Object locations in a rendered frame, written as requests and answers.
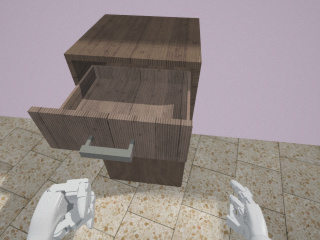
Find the handle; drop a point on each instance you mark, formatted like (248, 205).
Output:
(106, 153)

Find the right robot hand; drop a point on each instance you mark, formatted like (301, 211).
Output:
(250, 221)

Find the drawer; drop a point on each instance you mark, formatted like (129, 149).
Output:
(118, 104)

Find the cabinet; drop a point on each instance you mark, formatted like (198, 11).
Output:
(149, 42)

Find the left robot hand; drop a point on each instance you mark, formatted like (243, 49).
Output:
(71, 200)

